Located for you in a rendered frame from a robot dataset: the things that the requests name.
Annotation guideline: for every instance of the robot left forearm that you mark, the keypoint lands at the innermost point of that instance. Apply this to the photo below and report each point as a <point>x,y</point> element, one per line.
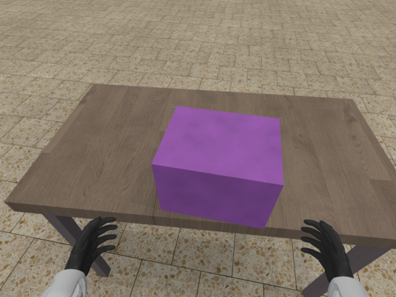
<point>67,283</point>

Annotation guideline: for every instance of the robot right forearm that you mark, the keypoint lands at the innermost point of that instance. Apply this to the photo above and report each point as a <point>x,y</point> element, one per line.
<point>346,287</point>

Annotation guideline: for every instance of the carton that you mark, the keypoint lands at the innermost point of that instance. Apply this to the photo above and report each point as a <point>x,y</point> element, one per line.
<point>219,165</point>

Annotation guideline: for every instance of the left robot hand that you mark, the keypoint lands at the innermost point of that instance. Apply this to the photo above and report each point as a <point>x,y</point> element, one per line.
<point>85,250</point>

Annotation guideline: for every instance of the table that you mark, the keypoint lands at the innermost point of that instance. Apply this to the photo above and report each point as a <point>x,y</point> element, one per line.
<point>99,164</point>

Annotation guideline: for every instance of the right robot hand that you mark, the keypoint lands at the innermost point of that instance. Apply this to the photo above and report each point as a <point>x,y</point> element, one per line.
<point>332,255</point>

